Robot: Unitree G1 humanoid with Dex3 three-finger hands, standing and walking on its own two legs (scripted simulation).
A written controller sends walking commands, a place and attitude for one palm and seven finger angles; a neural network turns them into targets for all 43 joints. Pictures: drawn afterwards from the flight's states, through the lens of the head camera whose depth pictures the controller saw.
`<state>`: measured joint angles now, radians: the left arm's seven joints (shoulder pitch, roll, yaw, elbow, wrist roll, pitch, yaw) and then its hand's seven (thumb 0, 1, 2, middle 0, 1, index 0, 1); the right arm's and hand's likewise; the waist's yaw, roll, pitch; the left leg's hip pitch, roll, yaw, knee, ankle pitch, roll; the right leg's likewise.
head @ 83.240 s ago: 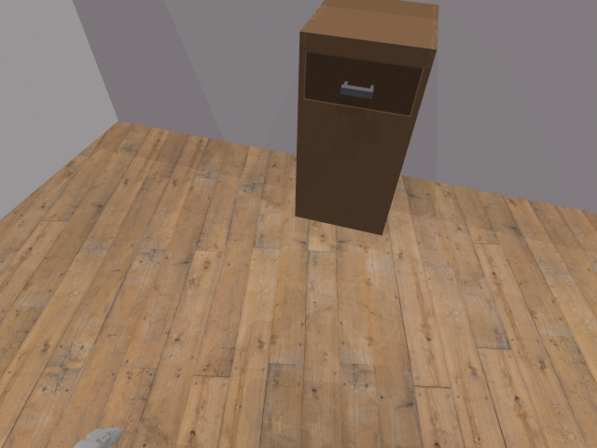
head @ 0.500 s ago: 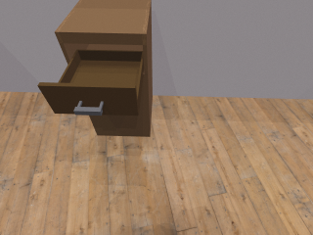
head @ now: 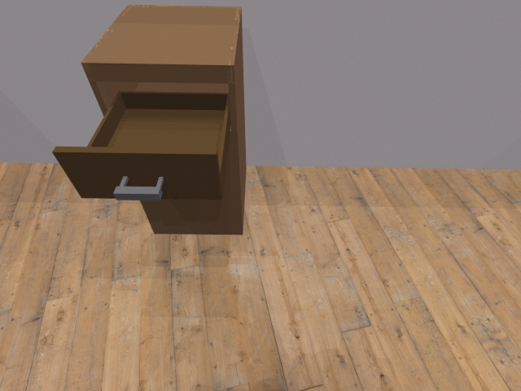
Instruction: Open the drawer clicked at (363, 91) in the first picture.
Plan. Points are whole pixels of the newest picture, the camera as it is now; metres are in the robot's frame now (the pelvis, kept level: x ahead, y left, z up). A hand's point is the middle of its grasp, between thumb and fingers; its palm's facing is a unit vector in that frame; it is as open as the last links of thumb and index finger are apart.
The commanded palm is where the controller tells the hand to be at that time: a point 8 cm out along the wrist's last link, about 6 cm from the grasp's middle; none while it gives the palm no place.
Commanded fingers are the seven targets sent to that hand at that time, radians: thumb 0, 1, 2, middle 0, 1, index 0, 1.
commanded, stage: let the arm hang, fingers relaxed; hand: left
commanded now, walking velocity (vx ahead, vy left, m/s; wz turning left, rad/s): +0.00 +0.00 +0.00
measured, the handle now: (140, 186) +0.55 +0.32 -0.08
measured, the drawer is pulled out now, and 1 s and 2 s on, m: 0.30 0.30 0.30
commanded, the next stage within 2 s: look to check the result in 0.04 s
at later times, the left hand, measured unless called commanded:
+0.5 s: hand out of the picture +0.03 +0.18 -0.17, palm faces +0.04 -0.98 -0.22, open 7.4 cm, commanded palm none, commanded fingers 0.00 0.90 0.90 -0.20 -0.30 -0.20 -0.30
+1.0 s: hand out of the picture +0.05 +0.19 -0.17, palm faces +0.04 -0.97 -0.24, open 7.4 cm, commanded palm none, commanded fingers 0.00 0.90 0.90 -0.20 -0.30 -0.20 -0.30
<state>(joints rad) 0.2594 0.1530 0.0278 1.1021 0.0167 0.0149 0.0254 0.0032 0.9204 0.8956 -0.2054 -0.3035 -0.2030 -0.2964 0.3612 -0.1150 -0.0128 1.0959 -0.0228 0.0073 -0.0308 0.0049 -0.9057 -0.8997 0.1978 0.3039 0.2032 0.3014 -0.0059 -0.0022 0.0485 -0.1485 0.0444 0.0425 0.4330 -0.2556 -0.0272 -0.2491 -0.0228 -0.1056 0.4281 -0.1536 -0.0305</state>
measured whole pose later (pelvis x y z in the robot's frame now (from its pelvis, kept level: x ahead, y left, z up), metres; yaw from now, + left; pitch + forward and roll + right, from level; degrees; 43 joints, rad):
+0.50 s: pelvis +0.02 +0.00 +0.00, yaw +0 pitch -1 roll +0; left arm 0.24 0.16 0.03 1.12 0.01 0.00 0.02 0.00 0.91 0.90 -0.20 -0.30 -0.20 -0.30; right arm 0.29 -0.14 -0.01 1.10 -0.02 0.00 -0.03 0.00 -0.91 -0.90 0.20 0.30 0.20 0.30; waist 0.00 0.01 0.06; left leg -0.11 0.05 0.04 0.40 -0.26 -0.03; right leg -0.21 -0.02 -0.11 0.41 -0.17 -0.03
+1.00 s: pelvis +0.03 +0.00 +0.00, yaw +1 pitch -2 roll +0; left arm 0.20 0.19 0.03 1.12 0.01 0.00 0.02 0.00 0.91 0.90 -0.20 -0.30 -0.20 -0.30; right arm 0.26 -0.17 -0.01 1.11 -0.02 0.00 -0.03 0.01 -0.91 -0.90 0.20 0.30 0.20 0.30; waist 0.00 0.02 0.06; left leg -0.08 0.05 0.03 0.36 -0.26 -0.04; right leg -0.18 -0.01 -0.12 0.38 -0.17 -0.03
